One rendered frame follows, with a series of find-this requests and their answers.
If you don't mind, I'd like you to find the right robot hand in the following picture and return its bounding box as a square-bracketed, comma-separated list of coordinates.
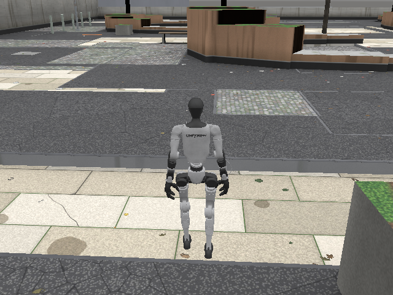
[215, 179, 229, 196]

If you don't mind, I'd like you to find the right robot thigh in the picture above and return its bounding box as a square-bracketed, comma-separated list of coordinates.
[204, 172, 217, 219]

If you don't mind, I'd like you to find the robot left forearm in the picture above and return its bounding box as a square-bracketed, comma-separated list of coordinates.
[165, 151, 176, 183]

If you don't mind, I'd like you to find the right robot shin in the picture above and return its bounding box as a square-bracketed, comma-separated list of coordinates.
[205, 208, 214, 250]

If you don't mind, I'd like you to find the left robot upper arm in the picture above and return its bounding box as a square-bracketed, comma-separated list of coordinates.
[169, 124, 184, 160]

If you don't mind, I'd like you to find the robot right forearm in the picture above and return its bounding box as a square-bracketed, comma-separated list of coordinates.
[217, 150, 228, 180]

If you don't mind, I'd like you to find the right robot upper arm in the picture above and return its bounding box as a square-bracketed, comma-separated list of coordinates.
[209, 124, 223, 159]

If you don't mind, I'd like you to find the left robot hand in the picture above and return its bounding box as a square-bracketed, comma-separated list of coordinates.
[165, 182, 179, 200]

